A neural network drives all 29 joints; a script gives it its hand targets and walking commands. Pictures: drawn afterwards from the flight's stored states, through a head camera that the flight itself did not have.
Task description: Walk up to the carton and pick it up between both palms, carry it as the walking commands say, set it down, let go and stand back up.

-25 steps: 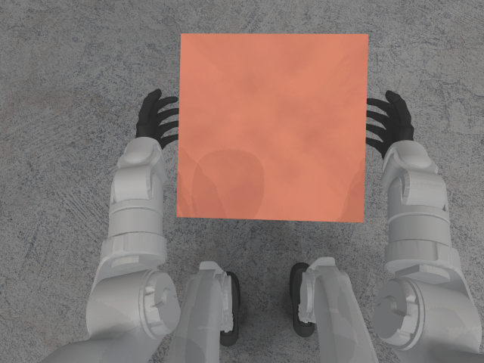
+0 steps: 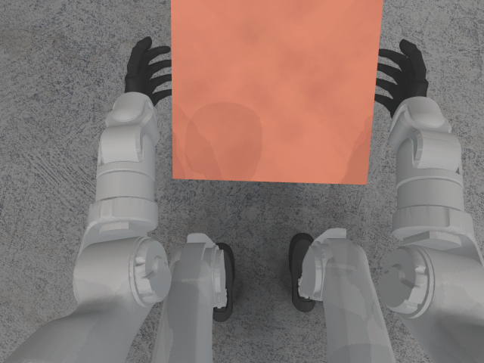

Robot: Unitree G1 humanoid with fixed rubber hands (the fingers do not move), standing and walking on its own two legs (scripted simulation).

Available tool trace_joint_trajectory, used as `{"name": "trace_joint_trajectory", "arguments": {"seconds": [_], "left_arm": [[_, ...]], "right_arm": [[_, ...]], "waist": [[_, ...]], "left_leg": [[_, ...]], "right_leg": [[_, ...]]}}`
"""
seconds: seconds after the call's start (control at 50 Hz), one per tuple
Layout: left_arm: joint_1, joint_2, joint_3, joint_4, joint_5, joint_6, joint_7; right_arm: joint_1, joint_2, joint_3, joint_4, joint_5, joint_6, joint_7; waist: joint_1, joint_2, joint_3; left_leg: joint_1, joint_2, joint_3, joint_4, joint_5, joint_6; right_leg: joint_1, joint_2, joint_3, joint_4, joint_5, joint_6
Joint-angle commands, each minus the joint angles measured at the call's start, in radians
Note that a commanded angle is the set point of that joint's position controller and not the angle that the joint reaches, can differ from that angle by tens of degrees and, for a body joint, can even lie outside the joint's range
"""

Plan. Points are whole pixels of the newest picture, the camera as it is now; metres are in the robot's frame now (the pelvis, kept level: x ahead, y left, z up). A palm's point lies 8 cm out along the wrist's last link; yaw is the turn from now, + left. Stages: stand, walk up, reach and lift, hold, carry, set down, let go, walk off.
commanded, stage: set down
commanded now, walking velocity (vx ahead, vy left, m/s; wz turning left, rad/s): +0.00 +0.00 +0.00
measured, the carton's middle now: (269, 91) +0.54 -0.02 -0.18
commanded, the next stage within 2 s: none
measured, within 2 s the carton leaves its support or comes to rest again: neither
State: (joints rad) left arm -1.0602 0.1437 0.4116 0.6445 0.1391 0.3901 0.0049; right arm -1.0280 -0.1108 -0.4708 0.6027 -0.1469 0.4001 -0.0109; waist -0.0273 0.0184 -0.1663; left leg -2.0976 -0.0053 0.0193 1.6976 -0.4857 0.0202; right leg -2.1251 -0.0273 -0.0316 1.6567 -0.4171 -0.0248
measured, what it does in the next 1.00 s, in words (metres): lowers itself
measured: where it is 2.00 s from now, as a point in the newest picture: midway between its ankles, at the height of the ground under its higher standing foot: (262, 290)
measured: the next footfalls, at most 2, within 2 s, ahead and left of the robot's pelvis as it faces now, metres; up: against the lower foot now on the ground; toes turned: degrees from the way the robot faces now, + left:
none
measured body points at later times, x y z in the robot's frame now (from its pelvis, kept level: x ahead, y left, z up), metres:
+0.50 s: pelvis -0.01 +0.00 -0.06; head +0.33 -0.01 +0.23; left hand +0.55 +0.17 -0.19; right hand +0.52 -0.21 -0.20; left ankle +0.10 +0.11 -0.47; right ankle +0.12 -0.11 -0.47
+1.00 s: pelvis +0.00 +0.00 -0.12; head +0.36 +0.00 +0.14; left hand +0.57 +0.17 -0.28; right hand +0.54 -0.21 -0.27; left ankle +0.10 +0.11 -0.47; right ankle +0.12 -0.11 -0.47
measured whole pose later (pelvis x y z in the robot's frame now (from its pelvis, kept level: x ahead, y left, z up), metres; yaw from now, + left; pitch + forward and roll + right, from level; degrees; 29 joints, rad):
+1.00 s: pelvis +0.00 +0.00 -0.12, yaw +0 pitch +45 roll -1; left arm -1.38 0.32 0.22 0.89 -0.04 0.28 0.08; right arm -1.33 -0.32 -0.32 0.84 0.05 0.29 -0.05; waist -0.03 0.02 0.20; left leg -2.33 -0.01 0.03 2.13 -0.58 0.04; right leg -2.36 -0.04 -0.02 2.08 -0.50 -0.02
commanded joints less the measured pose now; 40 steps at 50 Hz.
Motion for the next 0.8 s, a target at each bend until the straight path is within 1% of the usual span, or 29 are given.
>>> {"name": "trace_joint_trajectory", "arguments": {"seconds": [0.0,0.1,0.18,0.28,0.44,0.78], "left_arm": [[-0.608,-0.873,-0.507,-0.034,-0.191,-0.031,-0.333],[-0.652,-0.850,-0.498,-0.014,-0.199,-0.031,-0.327],[-0.683,-0.836,-0.490,-0.003,-0.203,-0.031,-0.322],[-0.717,-0.824,-0.495,0.003,-0.216,-0.041,-0.313],[-0.764,-0.802,-0.515,0.010,-0.236,-0.064,-0.293],[-0.848,-0.733,-0.543,0.050,-0.277,-0.120,-0.232]], "right_arm": [[-0.647,0.838,0.523,-0.040,0.187,-0.026,0.325],[-0.690,0.817,0.522,-0.029,0.198,-0.024,0.314],[-0.731,0.802,0.523,-0.021,0.212,-0.026,0.310],[-0.764,0.789,0.528,-0.017,0.226,-0.036,0.303],[-0.800,0.755,0.532,-0.010,0.246,-0.060,0.290],[-0.885,0.645,0.547,0.012,0.298,-0.124,0.257]], "waist": [[-0.020,0.018,-1.086],[-0.019,0.011,-1.056],[-0.013,0.003,-1.045],[-0.014,-0.003,-1.050],[-0.021,0.007,-1.033],[-0.030,0.018,-0.970]], "left_leg": [[0.481,-0.128,0.015,-0.122,0.259,-0.014],[0.422,-0.125,0.023,-0.086,0.198,-0.008],[0.405,-0.123,0.022,-0.055,0.183,-0.003],[0.387,-0.120,0.022,-0.009,0.195,0.000],[0.364,-0.111,0.018,0.062,0.212,0.000],[0.367,-0.094,0.006,0.200,0.242,0.002]], "right_leg": [[0.684,0.138,-0.015,-0.063,0.288,0.020],[0.663,0.133,-0.014,-0.029,0.239,0.020],[0.641,0.130,-0.017,0.006,0.222,0.020],[0.631,0.125,-0.017,0.054,0.239,0.019],[0.596,0.117,-0.015,0.128,0.256,0.015],[0.510,0.096,-0.018,0.272,0.260,0.016]]}}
